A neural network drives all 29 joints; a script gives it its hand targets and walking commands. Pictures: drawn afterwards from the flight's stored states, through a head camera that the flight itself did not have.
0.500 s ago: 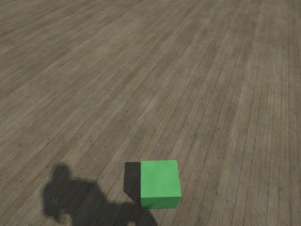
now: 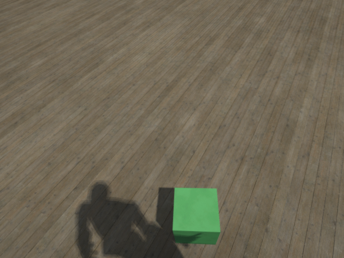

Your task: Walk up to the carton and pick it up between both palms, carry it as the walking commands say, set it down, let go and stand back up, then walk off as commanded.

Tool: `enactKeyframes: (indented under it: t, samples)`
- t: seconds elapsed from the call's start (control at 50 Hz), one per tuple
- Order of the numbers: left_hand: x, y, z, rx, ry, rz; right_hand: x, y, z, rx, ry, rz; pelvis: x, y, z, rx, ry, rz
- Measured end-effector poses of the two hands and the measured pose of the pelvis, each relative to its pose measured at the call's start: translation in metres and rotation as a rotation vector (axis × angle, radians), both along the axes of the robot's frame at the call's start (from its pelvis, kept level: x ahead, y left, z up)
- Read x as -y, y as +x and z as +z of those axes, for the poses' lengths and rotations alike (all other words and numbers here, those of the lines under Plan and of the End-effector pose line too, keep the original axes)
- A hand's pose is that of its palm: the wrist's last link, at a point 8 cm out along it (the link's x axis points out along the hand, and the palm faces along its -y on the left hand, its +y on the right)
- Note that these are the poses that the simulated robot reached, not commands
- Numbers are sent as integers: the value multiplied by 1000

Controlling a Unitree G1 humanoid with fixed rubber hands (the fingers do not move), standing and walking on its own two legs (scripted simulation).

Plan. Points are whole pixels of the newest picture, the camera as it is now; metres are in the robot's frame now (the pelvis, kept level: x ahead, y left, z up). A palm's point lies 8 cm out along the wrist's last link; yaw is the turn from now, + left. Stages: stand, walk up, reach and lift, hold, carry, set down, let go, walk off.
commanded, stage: walk up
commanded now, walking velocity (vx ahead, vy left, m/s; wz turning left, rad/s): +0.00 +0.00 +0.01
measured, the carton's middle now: (195, 216) +0.43 -0.03 -0.66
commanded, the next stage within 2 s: stand in 0.28 s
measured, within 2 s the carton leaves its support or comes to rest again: neither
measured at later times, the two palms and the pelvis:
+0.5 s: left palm out of the picture +0.02 +0.26 -0.15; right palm out of the picture +0.05 -0.21 -0.14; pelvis +0.02 +0.03 -0.01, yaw -1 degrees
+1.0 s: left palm out of the picture +0.15 +0.22 -0.17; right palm out of the picture +0.17 -0.22 -0.17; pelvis -0.04 +0.00 -0.06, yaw -1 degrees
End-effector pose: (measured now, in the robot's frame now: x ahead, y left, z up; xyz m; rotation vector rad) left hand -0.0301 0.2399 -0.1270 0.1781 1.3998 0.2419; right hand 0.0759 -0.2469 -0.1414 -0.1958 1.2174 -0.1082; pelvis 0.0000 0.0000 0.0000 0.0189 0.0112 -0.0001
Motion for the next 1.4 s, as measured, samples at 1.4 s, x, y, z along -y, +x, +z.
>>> enactKeyframes:
  t: [1.4]
  samples:
    - [30,301,-68,436,-98,-112,-39,203,-42,283,58,-22,-6,-73,-91,-349,-30,-31]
